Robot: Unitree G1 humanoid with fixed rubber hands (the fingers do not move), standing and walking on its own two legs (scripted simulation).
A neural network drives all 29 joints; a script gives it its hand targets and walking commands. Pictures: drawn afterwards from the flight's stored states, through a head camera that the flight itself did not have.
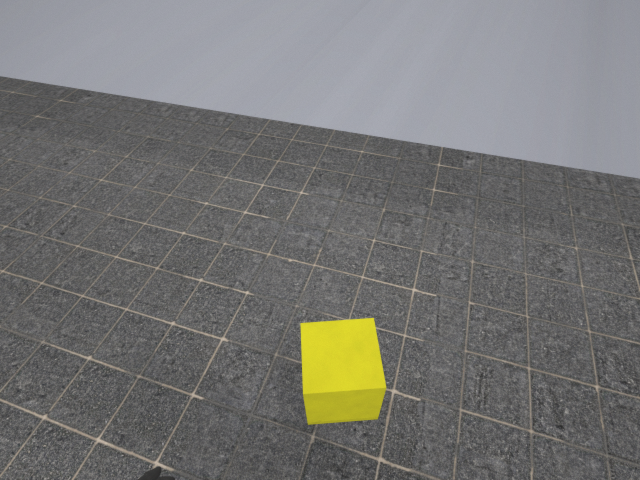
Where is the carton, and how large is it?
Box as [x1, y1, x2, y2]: [300, 318, 385, 424]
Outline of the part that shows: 373,318 300,323 303,397 308,424 377,418 385,390 385,382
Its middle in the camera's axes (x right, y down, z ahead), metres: +0.05 +0.38 +1.12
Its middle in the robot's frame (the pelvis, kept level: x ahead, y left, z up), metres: +0.53 -0.03 -0.63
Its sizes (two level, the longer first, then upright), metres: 0.210 0.200 0.250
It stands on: the floor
